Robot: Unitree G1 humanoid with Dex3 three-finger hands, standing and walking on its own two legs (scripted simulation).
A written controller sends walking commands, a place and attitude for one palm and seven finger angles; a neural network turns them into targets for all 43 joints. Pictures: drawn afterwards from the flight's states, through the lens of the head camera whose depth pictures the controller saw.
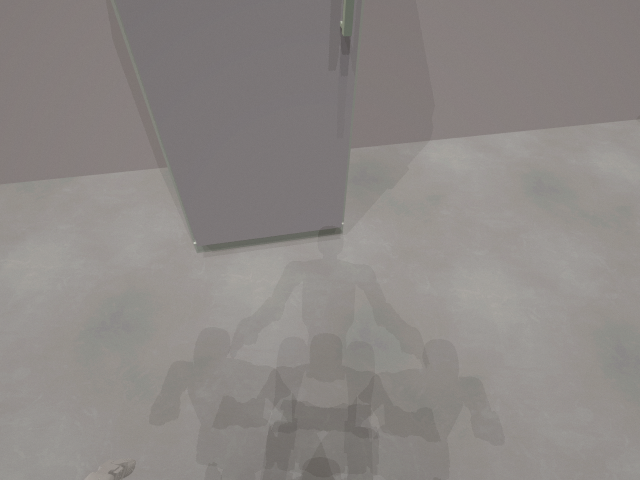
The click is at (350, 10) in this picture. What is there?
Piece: fridge door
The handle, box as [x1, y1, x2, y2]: [340, 0, 354, 35]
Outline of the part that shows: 344,0 343,19 340,21 340,25 342,28 343,35 351,35 354,0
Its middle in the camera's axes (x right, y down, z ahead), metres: +0.06 -0.64 +0.87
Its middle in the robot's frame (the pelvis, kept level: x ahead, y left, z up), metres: +1.11 +0.01 +0.26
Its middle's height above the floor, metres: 1.02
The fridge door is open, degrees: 0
